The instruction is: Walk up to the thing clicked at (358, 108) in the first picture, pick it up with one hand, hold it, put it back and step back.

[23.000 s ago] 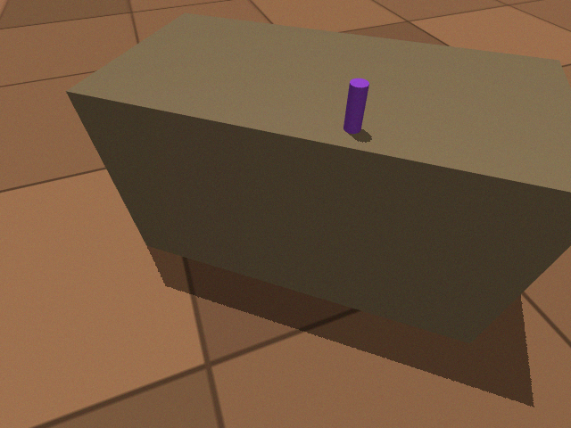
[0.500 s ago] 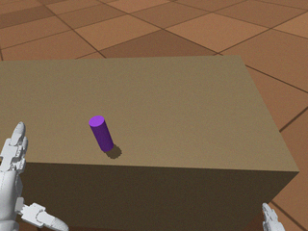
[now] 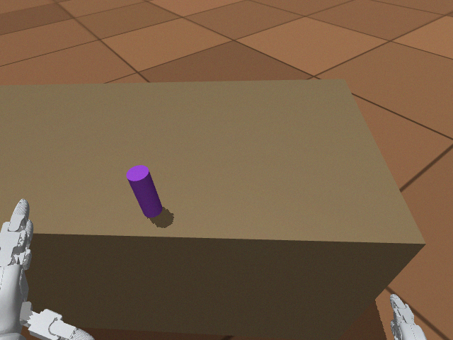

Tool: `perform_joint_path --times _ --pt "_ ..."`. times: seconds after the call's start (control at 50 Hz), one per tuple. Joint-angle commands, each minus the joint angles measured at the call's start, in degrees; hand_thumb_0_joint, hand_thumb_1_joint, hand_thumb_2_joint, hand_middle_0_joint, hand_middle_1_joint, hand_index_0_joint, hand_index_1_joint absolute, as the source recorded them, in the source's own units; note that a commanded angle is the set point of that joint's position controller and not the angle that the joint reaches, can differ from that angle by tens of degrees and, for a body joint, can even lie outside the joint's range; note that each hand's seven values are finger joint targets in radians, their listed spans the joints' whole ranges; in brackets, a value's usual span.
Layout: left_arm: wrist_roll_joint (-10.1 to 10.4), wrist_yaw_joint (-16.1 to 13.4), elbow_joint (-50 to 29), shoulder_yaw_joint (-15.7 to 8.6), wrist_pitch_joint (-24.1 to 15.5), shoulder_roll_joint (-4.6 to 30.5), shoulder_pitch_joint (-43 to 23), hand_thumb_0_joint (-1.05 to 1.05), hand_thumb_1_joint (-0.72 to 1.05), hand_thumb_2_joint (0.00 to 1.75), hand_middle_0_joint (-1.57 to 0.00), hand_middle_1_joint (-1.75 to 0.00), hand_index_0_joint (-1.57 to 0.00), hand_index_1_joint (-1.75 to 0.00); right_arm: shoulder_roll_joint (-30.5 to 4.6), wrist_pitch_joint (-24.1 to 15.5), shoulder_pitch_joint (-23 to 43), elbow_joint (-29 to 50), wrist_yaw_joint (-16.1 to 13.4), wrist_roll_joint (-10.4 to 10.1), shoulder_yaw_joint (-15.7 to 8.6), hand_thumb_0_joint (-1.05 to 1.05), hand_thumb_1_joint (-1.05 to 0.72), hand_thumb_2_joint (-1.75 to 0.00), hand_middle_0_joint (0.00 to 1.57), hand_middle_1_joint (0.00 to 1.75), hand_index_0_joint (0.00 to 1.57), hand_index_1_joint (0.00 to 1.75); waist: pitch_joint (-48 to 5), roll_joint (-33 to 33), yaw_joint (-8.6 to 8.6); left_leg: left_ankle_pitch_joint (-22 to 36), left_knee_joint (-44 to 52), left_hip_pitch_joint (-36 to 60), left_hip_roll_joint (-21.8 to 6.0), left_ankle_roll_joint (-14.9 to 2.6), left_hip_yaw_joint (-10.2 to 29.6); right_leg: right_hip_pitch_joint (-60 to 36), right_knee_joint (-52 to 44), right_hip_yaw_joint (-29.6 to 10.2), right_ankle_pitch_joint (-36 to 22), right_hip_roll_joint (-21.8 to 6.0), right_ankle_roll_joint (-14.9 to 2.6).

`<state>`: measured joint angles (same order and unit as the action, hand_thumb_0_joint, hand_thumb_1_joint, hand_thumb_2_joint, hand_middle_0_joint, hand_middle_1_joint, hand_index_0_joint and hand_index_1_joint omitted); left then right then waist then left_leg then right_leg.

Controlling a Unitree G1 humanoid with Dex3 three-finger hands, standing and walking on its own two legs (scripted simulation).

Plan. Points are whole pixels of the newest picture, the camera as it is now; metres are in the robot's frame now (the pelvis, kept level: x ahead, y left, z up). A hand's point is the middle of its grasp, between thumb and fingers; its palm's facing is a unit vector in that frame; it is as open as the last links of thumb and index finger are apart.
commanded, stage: home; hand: left
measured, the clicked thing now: (145, 192) +0.40 +0.22 +0.04
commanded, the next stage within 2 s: none
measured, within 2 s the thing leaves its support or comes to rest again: neither
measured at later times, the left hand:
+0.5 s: hand (148, 329) +0.18 +0.19 -0.09, palm faces +0.06 -0.98 -0.21, open 17.7 cm
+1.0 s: hand (147, 327) +0.19 +0.20 -0.12, palm faces -0.04 -0.96 -0.29, open 17.6 cm
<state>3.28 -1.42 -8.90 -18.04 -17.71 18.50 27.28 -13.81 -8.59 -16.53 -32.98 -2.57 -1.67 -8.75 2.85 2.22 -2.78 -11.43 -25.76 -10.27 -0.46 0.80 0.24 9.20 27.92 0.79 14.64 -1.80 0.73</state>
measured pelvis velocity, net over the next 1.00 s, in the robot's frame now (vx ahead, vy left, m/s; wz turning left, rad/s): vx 0.02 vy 0.01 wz -0.02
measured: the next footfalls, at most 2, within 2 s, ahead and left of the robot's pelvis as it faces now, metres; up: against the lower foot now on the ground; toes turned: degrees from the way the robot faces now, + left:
none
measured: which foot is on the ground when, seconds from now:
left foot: down 0.00-1.00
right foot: down 0.00-1.00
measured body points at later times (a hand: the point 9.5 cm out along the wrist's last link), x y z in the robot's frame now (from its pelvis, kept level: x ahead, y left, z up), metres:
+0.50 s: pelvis +0.01 +0.01 +0.00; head +0.03 +0.01 +0.45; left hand +0.17 +0.24 -0.08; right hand +0.18 -0.22 -0.09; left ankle +0.03 +0.13 -0.74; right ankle +0.01 -0.13 -0.74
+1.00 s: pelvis +0.02 +0.01 +0.00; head +0.03 +0.00 +0.45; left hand +0.19 +0.25 -0.09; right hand +0.15 -0.24 -0.12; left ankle +0.03 +0.13 -0.74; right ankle +0.01 -0.13 -0.74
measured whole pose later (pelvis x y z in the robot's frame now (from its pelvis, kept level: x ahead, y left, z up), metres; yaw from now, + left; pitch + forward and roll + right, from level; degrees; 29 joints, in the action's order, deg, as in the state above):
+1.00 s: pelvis +0.02 +0.01 +0.00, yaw -1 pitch -1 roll +0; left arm -2.0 -2.3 38.8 1.1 -4.6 13.7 11.0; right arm -14.2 -1.4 -11.7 -42.9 -0.2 1.4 0.4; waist 1.5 0.4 0.3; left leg -14.7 -28.9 -13.5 -0.9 0.4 -0.9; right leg 11.9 29.1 -0.3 16.4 -1.5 1.2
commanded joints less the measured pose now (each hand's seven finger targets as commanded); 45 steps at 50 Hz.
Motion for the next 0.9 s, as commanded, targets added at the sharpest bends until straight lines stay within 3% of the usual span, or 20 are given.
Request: perform_joint_path --times 0.0,0.06,0.08,0.12,0.16,0.26,0.3,0.34,0.44,0.46,0.5,0.52,0.56,0.58,0.62,0.66,0.7,0.76,0.8,0.88 --pt "-0.18 -0.96 -9.2 -2.27 -3.26 7.69 -1.5 0.0 -0.6 0.03 -0.04 -0.05 -0.05 -0.05 -4.7 -3.42 6.44 6.96 -0.4 0.18 0.03 0.0 0.07 -0.47 0.13 0.18 0.13 0.18 -2.66 -1.32 -0.77 -0.73 5.27 0.31 1.01 -1.87 -1.79 1.58 -6.87 2.84 -1.0 1.46 -0.72" --pt "-0.54 -0.76 -6.25 1.57 -2.81 5.08 -1.57 0.0 -0.61 0.02 -0.04 -0.05 -0.05 -0.05 -2.34 -3.12 8.71 5.96 -0.17 0.3 3.13 0.0 -0.17 -0.52 0.13 0.19 0.13 0.19 -1.52 -0.19 -0.55 -1.59 5.63 -0.47 0.98 -1.89 -1.96 2.03 -7.18 2.79 -0.22 1.4 -0.88" --pt "-0.62 -0.71 -7.26 3.19 -2.94 4.31 -3.35 0.0 -0.61 0.02 -0.04 -0.05 -0.04 -0.04 -0.03 -2.98 10.02 5.63 0.03 0.35 5.61 0.0 -0.25 -0.53 0.14 0.19 0.14 0.19 -0.97 0.43 -0.56 -2.25 5.52 -0.79 1.1 -1.87 -2.14 2.72 -7.26 2.64 0.32 1.23 -0.82" --pt "-1.06 -0.46 -0.01 6.42 -1.87 1.64 -0.56 0.0 -0.61 0.02 -0.04 -0.05 -0.04 -0.04 -0.08 -2.78 10.63 4.79 -0.08 0.55 6.2 0.0 -0.38 -0.6 0.15 0.21 0.15 0.21 -1.83 -1.52 0.07 -0.77 4.79 -0.47 1.14 -2.06 -2.09 2.65 -7.18 2.6 -1.08 1.12 -0.6" --pt "-1.27 -0.68 1.54 5.61 -1.4 3.68 -2.55 0.0 -0.61 0.03 -0.04 -0.05 -0.05 -0.05 -3.91 -2.55 10.16 4.14 -0.67 0.85 3.6 0.0 -0.49 -0.67 0.16 0.23 0.16 0.23 -2.75 -1.45 1.33 -0.28 4.39 0.4 1.07 -1.97 -2.26 3.47 -7.1 2.37 -1.73 1.15 -0.62" --pt "-2.38 -1.0 11.64 9.29 1.65 1.76 -5.52 0.0 -0.61 0.0 -0.04 -0.04 -0.04 -0.04 -7.5 -2.26 9.63 2.72 -1.35 1.44 1.1 0.0 -0.87 -0.89 0.2 0.3 0.2 0.3 -6.13 -1.74 3.07 3.57 4.42 2.85 0.16 -1.32 -1.3 2.85 -5.5 3.11 -5.85 2.19 -0.84" --pt "-2.44 -1.13 13.43 10.68 2.48 1.37 -10.11 0.0 -0.61 0.0 -0.04 -0.04 -0.04 -0.04 -6.58 -2.28 10.48 2.55 -1.41 1.25 2.07 0.0 -0.89 -0.9 0.2 0.3 0.2 0.3 -5.63 -1.16 3.07 2.9 4.55 2.55 -0.1 -1.14 -1.06 3.71 -5.31 3.25 -5.6 2.27 -0.94" --pt "-2.8 -0.72 21.97 15.22 3.81 -2.85 -11.22 0.0 -0.61 0.02 -0.04 -0.05 -0.04 -0.04 -2.9 -2.15 10.85 1.67 -1.19 0.99 4.64 0.0 -0.9 -0.9 0.2 0.3 0.2 0.3 -5.72 -4.17 3.57 4.45 3.57 2.36 0.2 -1.38 -1.33 4.09 -5.24 3.08 -6.71 1.9 -0.84" --pt "-3.0 -1.25 28.84 13.9 5.65 0.37 -18.32 0.0 -0.57 0.04 -0.05 -0.05 -0.05 -0.05 -1.62 -1.4 11.26 3.42 -1.16 0.81 7.15 0.0 -0.9 -0.9 0.2 0.3 0.2 0.3 -10.15 -1.02 2.49 8.62 2.14 2.67 0.54 -1.09 -1.96 1.95 -4.54 2.22 -10.61 1.15 -0.92" --pt "-3.09 -1.12 32.52 15.38 6.24 -1.41 -16.77 0.0 -0.56 0.05 -0.05 -0.05 -0.05 -0.05 -1.06 -1.26 11.02 2.76 -1.08 0.83 7.51 0.0 -0.9 -0.9 0.2 0.3 0.2 0.3 -9.45 -2.2 2.35 8.91 1.98 2.03 0.54 -1.14 -2.02 1.7 -4.38 2.14 -10.96 1.16 -0.89" --pt "-2.85 -1.47 35.33 14.84 7.2 -1.23 -17.46 0.0 -0.57 0.04 -0.05 -0.05 -0.05 -0.05 -2.43 -0.73 11.14 2.7 -1.03 0.9 6.69 0.0 -0.9 -0.9 0.2 0.3 0.2 0.3 -10.62 0.01 1.9 9.36 2.16 2.2 0.4 -0.78 -2.15 0.98 -4.19 1.87 -11.25 1.2 -1.13" --pt "-2.69 -1.92 31.71 13.1 7.1 1.81 -21.63 0.0 -0.59 0.03 -0.04 -0.05 -0.04 -0.05 -2.62 -0.37 11.04 2.3 -0.98 0.87 6.88 0.0 -0.9 -0.9 0.2 0.3 0.2 0.3 -11.05 2.63 1.3 9.32 2.59 1.9 0.25 -0.43 -2.15 0.48 -4.23 1.99 -11.12 1.34 -1.33" --pt "-2.68 -2.12 33.87 14.33 7.85 0.46 -20.28 0.0 -0.61 0.02 -0.04 -0.04 -0.04 -0.04 -2.43 0.08 11.6 2.91 -0.79 0.81 6.85 0.0 -0.9 -0.9 0.2 0.3 0.2 0.3 -10.31 2.25 1.19 9.88 2.62 1.38 0.19 -0.31 -2.39 -0.49 -4.57 1.85 -11.55 1.45 -1.37" --pt "-2.83 -4.12 26.36 5.71 6.97 7.28 -21.24 0.0 -0.6 0.03 -0.04 -0.04 -0.04 -0.04 -6.63 0.74 7.53 0.06 -1.08 1.24 5.69 0.0 -0.9 -0.9 0.2 0.3 0.2 0.3 -13.03 4.14 -0.28 10.43 2.12 2.85 0.51 -0.01 -2.78 -1.94 -4.22 1.89 -12.24 2.06 -1.71" --pt "-2.51 -2.69 35.13 18.4 8.48 -5.97 -14.56 0.0 -0.58 0.04 -0.05 -0.05 -0.05 -0.05 -4.38 1.04 8.04 0.53 -0.55 1.03 7.17 0.0 -0.9 -0.9 0.2 0.3 0.2 0.3 -5.62 -0.5 2.84 8.48 2.51 1.01 0.41 -0.31 -3.11 1.08 -4.82 2.08 -10.88 2.37 -1.52" --pt "-2.22 -3.11 35.23 16.34 8.79 -5.45 -15.39 0.0 -0.58 0.04 -0.05 -0.05 -0.05 -0.05 -4.64 1.48 8.62 0.55 -0.53 0.7 6.76 0.0 -0.9 -0.9 0.2 0.3 0.2 0.3 -5.18 -1.25 2.32 7.06 2.82 0.67 0.32 -0.34 -2.76 2.23 -5.26 2.19 -9.35 2.48 -1.49" --pt "-2.49 -3.53 30.37 13.51 8.15 -0.81 -19.4 0.0 -0.57 0.05 -0.05 -0.05 -0.05 -0.05 -5.38 2.1 8.79 0.87 -0.47 0.83 6.49 0.0 -0.9 -0.9 0.2 0.3 0.2 0.3 -7.14 -1.51 1.45 7.52 2.7 0.63 0.41 -0.48 -2.74 1.04 -5.24 2.16 -9.7 2.32 -1.35" --pt "-2.37 -3.13 33.91 16.32 8.66 -4.46 -17.07 0.0 -0.56 0.05 -0.05 -0.05 -0.05 -0.05 -5.61 2.54 8.18 1.29 -0.17 0.84 6.36 0.0 -0.9 -0.9 0.2 0.3 0.2 0.3 -7.75 -3.48 2.39 10.67 1.6 1.34 0.04 -0.5 -2.66 1.48 -3.93 2.3 -12.61 2.62 -1.31" --pt "-2.36 -3.47 32.54 14.4 8.59 -2.13 -19.18 0.0 -0.58 0.04 -0.05 -0.05 -0.05 -0.05 -6.0 3.1 8.15 1.65 -0.23 0.8 6.12 0.0 -0.9 -0.9 0.2 0.3 0.2 0.3 -9.01 -2.73 1.93 12.09 1.14 1.34 0.14 -0.5 -2.65 0.78 -3.51 2.2 -14.1 2.5 -1.24" --pt "-2.63 -3.64 32.24 15.09 8.85 -2.4 -20.65 0.0 -0.57 0.04 -0.05 -0.05 -0.05 -0.05 -5.3 3.6 8.18 1.66 -0.58 0.96 6.59 0.0 -0.9 -0.9 0.2 0.3 0.2 0.3 -9.96 -3.14 2.3 12.06 0.45 2.08 0.54 -0.86 -3.07 0.76 -3.34 1.66 -15.05 2.05 -0.78"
